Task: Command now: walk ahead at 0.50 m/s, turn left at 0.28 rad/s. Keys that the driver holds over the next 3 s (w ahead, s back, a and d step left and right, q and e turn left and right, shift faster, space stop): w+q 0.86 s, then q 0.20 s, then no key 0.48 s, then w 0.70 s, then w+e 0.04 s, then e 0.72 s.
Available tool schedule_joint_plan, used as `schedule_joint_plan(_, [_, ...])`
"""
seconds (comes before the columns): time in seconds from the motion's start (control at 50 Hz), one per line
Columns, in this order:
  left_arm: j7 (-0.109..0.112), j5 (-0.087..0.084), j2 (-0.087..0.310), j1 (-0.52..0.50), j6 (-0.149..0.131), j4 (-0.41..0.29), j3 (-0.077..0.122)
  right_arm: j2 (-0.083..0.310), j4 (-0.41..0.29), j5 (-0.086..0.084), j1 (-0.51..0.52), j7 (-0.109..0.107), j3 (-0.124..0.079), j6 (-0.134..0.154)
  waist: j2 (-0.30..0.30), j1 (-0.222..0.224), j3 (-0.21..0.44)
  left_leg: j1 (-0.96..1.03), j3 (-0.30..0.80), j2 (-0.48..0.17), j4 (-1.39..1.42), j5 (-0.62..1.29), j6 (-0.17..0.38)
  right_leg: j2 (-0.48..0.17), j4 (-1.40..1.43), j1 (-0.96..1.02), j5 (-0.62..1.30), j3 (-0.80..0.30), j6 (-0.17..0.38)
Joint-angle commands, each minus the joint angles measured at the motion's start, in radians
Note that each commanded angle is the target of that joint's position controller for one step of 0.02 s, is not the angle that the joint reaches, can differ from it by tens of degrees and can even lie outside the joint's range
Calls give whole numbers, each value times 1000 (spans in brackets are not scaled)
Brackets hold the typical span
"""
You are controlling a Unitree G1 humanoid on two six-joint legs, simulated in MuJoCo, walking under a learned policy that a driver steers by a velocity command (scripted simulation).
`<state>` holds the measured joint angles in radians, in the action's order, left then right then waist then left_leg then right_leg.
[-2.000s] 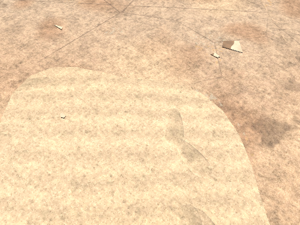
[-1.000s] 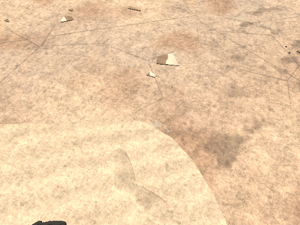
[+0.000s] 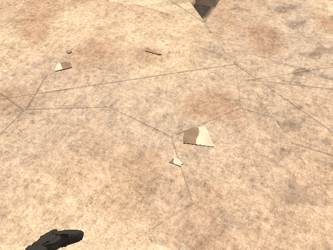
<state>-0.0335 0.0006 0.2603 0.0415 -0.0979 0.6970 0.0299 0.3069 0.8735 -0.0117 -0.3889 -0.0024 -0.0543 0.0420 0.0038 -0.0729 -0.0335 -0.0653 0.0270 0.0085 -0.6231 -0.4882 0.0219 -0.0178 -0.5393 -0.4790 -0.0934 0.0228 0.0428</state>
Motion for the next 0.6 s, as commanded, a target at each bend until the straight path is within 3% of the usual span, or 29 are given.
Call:
schedule_joint_plan(0.02, [13,2,195,380,5,27,71,107,-82,-28,-40,1,-9,40,-198,189,337,-652,129,-1,-645,-86,15,-379,218,818,-300,-662,205])
schedule_joint_plan(0.04, [18,-2,156,318,4,26,57,144,-109,-39,45,2,-24,44,-152,181,203,-694,109,-43,-649,12,20,-352,239,698,-275,-508,164])
schedule_joint_plan(0.06, [17,2,137,253,2,23,50,129,-115,-31,83,-3,-23,42,-88,149,138,-660,89,-85,-619,96,11,-315,268,576,-180,-408,146])
schedule_joint_plan(0.08, [16,4,110,207,-1,25,44,116,-117,-19,98,-4,-28,34,-87,125,82,-633,90,-111,-572,154,4,-280,303,485,-108,-323,138])
schedule_joint_plan(0.1, [17,13,100,183,-8,30,42,96,-113,-21,73,-2,-29,22,-112,96,68,-575,94,-133,-554,196,-2,-260,335,421,-60,-255,130])
schedule_joint_plan(0.14, [18,13,97,162,-21,46,47,57,-111,-24,58,-1,-26,-1,-101,74,43,-548,83,-143,-534,227,-14,-247,381,361,31,-161,140])
schedule_joint_plan(0.2, [26,15,125,164,-27,73,59,41,-143,-15,113,-2,-25,-17,-68,70,-2,-614,89,-150,-440,323,-32,-245,412,352,129,-52,148])
schedule_joint_plan(0.3, [42,8,166,194,-10,100,70,11,-195,-10,258,28,-9,-5,-43,120,-41,-591,6,-133,-151,528,-21,-225,427,396,166,99,125])
schedule_joint_plan(0.38, [45,-12,196,251,17,132,83,15,-254,-11,359,51,-7,-7,-35,148,-72,-626,-39,-118,-39,483,16,-269,383,533,230,144,109])
schedule_joint_plan(0.4, [45,-18,204,253,25,136,87,22,-266,-11,366,56,-10,-8,-40,141,-70,-620,-54,-106,-24,446,31,-277,354,565,294,156,100])
schedule_joint_plan(0.44, [50,-27,233,235,40,132,95,52,-276,-9,331,61,-26,-14,-72,100,-22,-523,-108,-49,-18,348,69,-279,236,601,594,185,78])
schedule_joint_plan(0.46, [53,-31,245,224,48,128,99,78,-266,-10,262,60,-42,-18,-87,55,26,-426,-135,-9,-21,300,92,-272,122,601,736,198,67])
schedule_joint_plan(0.48, [55,-36,247,205,56,123,99,118,-234,-13,128,53,-67,-21,-76,-26,95,-243,-152,38,27,320,124,-244,-64,549,777,220,43])
schedule_joint_plan(0.5, [58,-25,221,210,53,114,87,186,-187,-15,-45,36,-104,-30,-19,-106,183,52,-70,31,68,353,167,-202,-335,358,590,225,0])
schedule_joint_plan(0.52, [48,23,69,290,35,63,42,302,-181,-24,-41,20,-122,-30,264,2,227,364,434,-222,131,257,317,-23,-699,-90,-321,194,-67])
schedule_joint_plan(0.54, [36,-4,102,246,-8,40,35,266,-231,-13,-44,29,-103,-7,200,-23,407,473,848,-349,313,71,435,70,-875,-248,-530,-75,-71])
schedule_joint_plan(0.56, [25,-45,173,135,-33,10,53,192,-223,-4,-15,35,-82,11,111,-54,286,412,726,-328,354,115,369,10,-869,-344,-436,-123,-47])
schedule_joint_plan(0.58, [26,-45,164,110,-48,0,47,163,-222,-6,30,35,-73,22,62,-20,185,279,588,-285,346,199,329,-35,-787,-333,-345,-116,-26])
schedule_joint_plan(0.6, [35,-19,161,112,-51,15,49,132,-231,-6,102,34,-64,25,3,27,123,138,483,-241,343,321,295,-72,-694,-269,-285,-116,-28])
